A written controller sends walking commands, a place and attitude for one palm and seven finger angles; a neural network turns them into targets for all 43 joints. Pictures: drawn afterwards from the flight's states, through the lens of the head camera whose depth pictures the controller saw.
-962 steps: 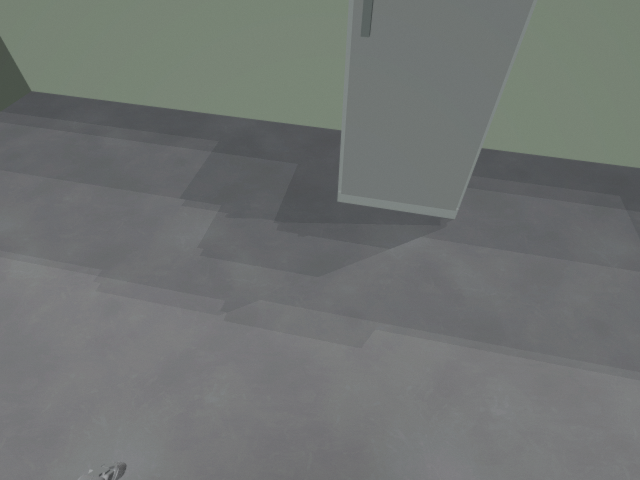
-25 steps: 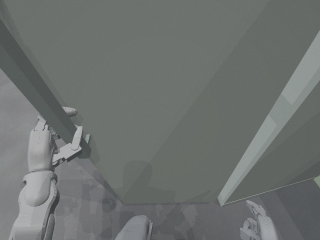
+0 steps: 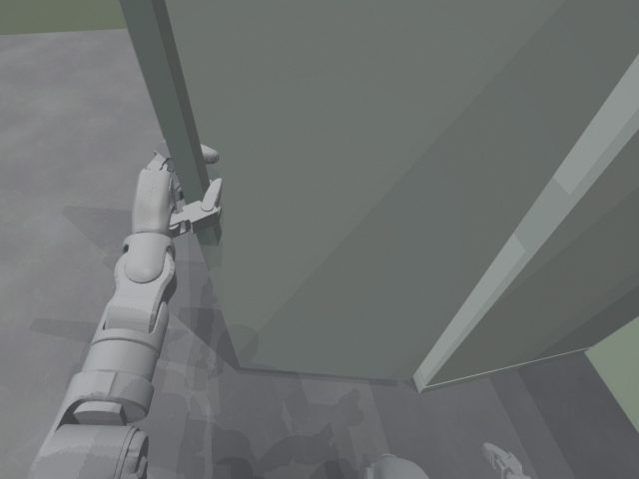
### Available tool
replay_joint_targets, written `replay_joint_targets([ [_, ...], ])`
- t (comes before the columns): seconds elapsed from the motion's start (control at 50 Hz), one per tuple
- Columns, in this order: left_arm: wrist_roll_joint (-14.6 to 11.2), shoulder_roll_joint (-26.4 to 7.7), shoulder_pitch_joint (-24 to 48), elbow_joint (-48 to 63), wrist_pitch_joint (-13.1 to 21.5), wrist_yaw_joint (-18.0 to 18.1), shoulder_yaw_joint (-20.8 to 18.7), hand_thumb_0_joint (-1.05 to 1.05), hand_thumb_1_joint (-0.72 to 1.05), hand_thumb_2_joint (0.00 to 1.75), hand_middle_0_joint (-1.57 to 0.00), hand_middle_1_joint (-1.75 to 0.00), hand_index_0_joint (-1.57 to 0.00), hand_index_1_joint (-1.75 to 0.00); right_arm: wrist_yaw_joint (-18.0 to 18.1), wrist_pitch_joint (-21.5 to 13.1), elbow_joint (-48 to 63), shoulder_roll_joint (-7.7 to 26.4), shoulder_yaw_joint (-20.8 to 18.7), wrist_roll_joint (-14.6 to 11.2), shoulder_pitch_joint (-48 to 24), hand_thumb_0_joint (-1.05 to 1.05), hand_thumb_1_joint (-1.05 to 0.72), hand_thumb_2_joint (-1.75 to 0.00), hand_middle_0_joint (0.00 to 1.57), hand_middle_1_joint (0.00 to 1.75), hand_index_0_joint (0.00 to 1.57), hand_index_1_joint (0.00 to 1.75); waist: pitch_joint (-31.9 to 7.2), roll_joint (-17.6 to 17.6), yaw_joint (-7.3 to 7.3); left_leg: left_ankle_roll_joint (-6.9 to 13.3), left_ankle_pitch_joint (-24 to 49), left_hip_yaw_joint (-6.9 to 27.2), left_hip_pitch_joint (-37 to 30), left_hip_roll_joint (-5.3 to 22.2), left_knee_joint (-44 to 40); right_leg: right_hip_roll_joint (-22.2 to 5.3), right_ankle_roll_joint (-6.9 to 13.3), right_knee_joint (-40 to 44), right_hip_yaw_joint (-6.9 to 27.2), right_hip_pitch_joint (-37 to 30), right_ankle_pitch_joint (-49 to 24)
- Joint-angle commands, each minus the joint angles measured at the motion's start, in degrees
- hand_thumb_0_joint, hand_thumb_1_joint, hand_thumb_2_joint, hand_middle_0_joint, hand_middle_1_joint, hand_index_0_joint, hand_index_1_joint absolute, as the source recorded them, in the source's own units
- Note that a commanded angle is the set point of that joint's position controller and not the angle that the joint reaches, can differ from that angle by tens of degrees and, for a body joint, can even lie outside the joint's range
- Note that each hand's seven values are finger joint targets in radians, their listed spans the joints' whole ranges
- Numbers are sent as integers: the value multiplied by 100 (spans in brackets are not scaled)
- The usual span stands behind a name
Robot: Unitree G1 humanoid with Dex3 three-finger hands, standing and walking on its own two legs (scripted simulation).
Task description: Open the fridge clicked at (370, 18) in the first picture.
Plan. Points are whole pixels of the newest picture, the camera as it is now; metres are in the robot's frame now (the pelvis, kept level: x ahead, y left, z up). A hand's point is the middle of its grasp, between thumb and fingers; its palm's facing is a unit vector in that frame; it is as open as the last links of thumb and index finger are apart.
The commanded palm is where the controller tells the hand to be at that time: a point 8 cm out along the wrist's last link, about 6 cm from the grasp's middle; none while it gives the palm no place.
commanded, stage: stop walking and hold the door back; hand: left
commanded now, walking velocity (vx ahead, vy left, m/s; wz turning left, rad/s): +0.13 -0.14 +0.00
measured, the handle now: (187, 123) +0.45 +0.18 +0.20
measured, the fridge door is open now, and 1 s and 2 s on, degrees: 73 72 71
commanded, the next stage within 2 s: loosen the grip on the handle in 0.70 s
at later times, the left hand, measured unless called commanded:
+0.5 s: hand (210, 194) +0.42 +0.16 +0.11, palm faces +0.07 -0.99 -0.11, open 6.1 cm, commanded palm +0.39 +0.22 +0.10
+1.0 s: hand (202, 198) +0.41 +0.16 +0.12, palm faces +0.12 -0.99 -0.10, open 8.0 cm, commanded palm +0.38 +0.21 +0.11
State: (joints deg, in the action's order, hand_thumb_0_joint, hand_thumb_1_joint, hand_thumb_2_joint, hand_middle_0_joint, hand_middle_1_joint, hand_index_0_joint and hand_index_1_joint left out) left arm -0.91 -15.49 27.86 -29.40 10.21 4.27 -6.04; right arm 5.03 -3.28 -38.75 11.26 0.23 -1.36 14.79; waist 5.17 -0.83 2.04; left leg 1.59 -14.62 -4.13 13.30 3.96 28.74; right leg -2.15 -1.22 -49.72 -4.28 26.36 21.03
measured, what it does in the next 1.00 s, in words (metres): steps on the spot: right foot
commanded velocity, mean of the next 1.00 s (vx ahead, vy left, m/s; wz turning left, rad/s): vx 0.01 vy -0.01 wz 0.00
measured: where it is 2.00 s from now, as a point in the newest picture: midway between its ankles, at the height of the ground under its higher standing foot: outside the picture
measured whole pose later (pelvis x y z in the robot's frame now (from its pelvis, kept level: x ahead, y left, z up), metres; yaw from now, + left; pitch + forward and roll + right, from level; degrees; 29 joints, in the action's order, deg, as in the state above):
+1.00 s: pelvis -0.01 +0.00 -0.02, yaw -4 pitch +2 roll +0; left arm -2.4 -18.0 32.2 -42.9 11.4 -0.5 -15.8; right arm 2.3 -7.2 -38.5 14.5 -0.4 -0.7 15.0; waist -2.2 0.5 3.3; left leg 0.0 -12.7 -4.3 22.6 2.4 33.5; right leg -0.6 0.5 -35.3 -1.6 20.5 16.8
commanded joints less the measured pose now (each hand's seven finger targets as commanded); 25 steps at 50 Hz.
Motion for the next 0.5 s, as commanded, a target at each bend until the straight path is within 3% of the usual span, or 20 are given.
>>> replay_joint_targets([
  [0.0,-76,-1152,2851,1269,291,31,-334,0,90,90,-45,-140,-45,-140,69,-213,569,977,-214,-10,-265,0,-90,-90,20,30,20,30,-1666,-1060,-186,756,910,1240,-1069,1213,-807,136,-12,872,-108,-208,-6],
  [0.06,-94,-1512,2678,1168,227,27,-582,0,90,90,-45,-140,-45,-140,89,-221,517,961,-152,-2,-285,0,-90,-90,20,30,20,30,-1838,-962,-213,617,1405,1088,-952,1197,-305,294,17,1988,-207,-1053,-270],
  [0.1,-95,-1499,2476,1325,237,8,-572,0,90,90,-45,-140,-45,-140,77,-218,563,940,-143,-17,-366,0,-90,-90,20,30,20,30,-2013,-698,-176,319,1424,710,-337,934,206,113,134,2684,65,-2128,-905],
  [0.12,-64,-1645,2407,1327,246,41,-691,0,90,90,-45,-140,-45,-140,70,-205,554,895,-147,-16,-347,0,-90,-90,20,30,20,30,-2192,-272,-142,165,1275,443,279,736,788,-356,351,2637,593,-2842,-1544],
  [0.14,-10,-1992,2103,1131,227,96,-981,0,90,90,-45,-140,-45,-140,77,-172,541,858,-168,-10,-267,0,-90,-90,20,30,20,30,-2237,328,-97,-32,587,134,1080,341,1430,-1045,674,2572,1304,-3411,-2348],
  [0.16,-81,-2203,1541,799,160,111,-1360,0,90,90,-45,-140,-45,-140,51,-153,629,862,-270,-71,-192,0,-90,-90,20,30,20,30,-2195,1512,-232,-233,-1212,156,1820,-186,2217,-1559,1142,2682,2010,-3667,-2838],
  [0.18,-175,-1817,1683,947,109,41,-1024,0,90,90,-45,-140,-45,-140,31,-159,686,927,-301,-79,-394,0,-90,-90,20,30,20,30,-2000,1777,-335,-248,-1664,518,1912,-167,2827,-1760,1265,2719,2255,-3492,-3172],
  [0.2,-185,-1762,1881,1017,131,60,-1039,0,90,90,-45,-140,-45,-140,57,-198,629,862,-216,-85,-524,0,-90,-90,20,30,20,30,-1820,1343,-293,-259,-1594,668,1973,-50,2986,-1808,1301,2645,2059,-3313,-3453],
  [0.24,-102,-2085,1953,797,199,140,-1362,0,90,90,-45,-140,-45,-140,104,-191,481,844,-101,-35,-502,0,-90,-90,20,30,20,30,-1791,802,-248,-247,-1294,501,1529,17,2331,-1539,1120,2508,1278,-2927,-3564],
  [0.26,-84,-2265,1851,656,235,165,-1600,0,90,90,-45,-140,-45,-140,137,-158,502,844,-77,-9,-485,0,-90,-90,20,30,20,30,-1784,953,-268,-232,-1020,348,1297,-17,1901,-1351,980,2520,978,-2697,-3272],
  [0.3,-118,-2034,1942,665,283,123,-1425,0,90,90,-45,-140,-45,-140,171,-158,511,888,-107,49,-514,0,-90,-90,20,30,20,30,-1701,1029,-261,-246,-476,132,685,-154,1127,-1109,800,2647,911,-2086,-2446],
  [0.32,-129,-1823,2003,728,316,103,-1239,0,90,90,-45,-140,-45,-140,167,-165,506,877,-115,70,-487,0,-90,-90,20,30,20,30,-1681,969,-228,-254,-131,83,386,-195,711,-1005,710,2658,833,-1931,-2138],
  [0.34,-169,-1804,2047,926,341,102,-1209,0,90,90,-45,-140,-45,-140,169,-164,493,951,-179,59,-476,0,-90,-90,20,30,20,30,-1657,674,-141,-255,359,98,-109,-176,127,-944,590,2608,770,-1629,-1765],
  [0.36,-156,-1686,2019,1063,389,79,-1091,0,90,90,-45,-140,-45,-140,149,-153,530,980,-195,67,-424,0,-90,-90,20,30,20,30,-1722,473,-145,-216,869,242,-431,-30,-281,-739,437,2387,599,-1575,-1503],
  [0.38,-186,-1358,1993,1223,413,25,-845,0,90,90,-45,-140,-45,-140,126,-174,638,1069,-246,55,-544,0,-90,-90,20,30,20,30,-1710,-105,-207,-47,1422,732,-591,403,-473,-324,223,2153,503,-1324,-1138],
  [0.4,-206,-1200,1828,1154,446,1,-736,0,90,90,-45,-140,-45,-140,84,-172,689,1037,-219,28,-577,0,-90,-90,20,30,20,30,-1726,-786,-228,176,1411,1286,-612,843,-623,30,73,1952,339,-1131,-502],
  [0.42,-178,-1331,2004,1155,460,20,-791,0,90,90,-45,-140,-45,-140,67,-175,685,1035,-184,52,-604,0,-90,-90,20,30,20,30,-1637,-1332,-202,445,1277,1979,-257,1247,-975,188,17,1473,258,-1166,-231],
  [0.44,-153,-1465,2170,1353,510,41,-844,0,90,90,-45,-140,-45,-140,69,-198,708,1002,-197,78,-600,0,-90,-90,20,30,20,30,-1555,-1415,-224,587,1570,2181,-185,1380,-1037,174,30,1214,337,-1143,78],
  [0.46,-113,-1495,1969,1465,534,49,-891,0,90,90,-45,-140,-45,-140,44,-218,716,993,-222,103,-519,0,-90,-90,20,30,20,30,-1647,-1146,-257,608,2111,2067,-363,1386,-799,162,47,1381,396,-1176,101],
  [0.48,-120,-1331,1815,1613,524,26,-778,0,90,90,-45,-140,-45,-140,11,-234,732,985,-237,91,-507,0,-90,-90,20,30,20,30,-1816,-953,-288,528,2715,1691,-736,1259,-402,147,61,1841,401,-1238,-153],
])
